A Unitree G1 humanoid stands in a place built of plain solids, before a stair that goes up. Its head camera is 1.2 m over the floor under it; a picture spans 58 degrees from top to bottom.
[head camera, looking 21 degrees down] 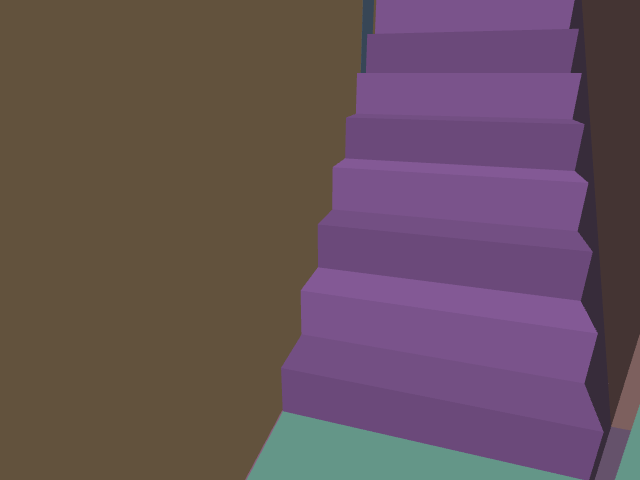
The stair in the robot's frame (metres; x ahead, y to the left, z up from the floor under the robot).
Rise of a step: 0.20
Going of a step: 0.23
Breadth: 1.04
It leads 17 degrees to the right of straight ahead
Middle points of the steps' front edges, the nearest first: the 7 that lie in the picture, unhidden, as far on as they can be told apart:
1.15 -0.35 0.20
1.37 -0.42 0.40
1.59 -0.49 0.60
1.81 -0.55 0.80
2.03 -0.62 1.00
2.25 -0.69 1.20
2.47 -0.76 1.40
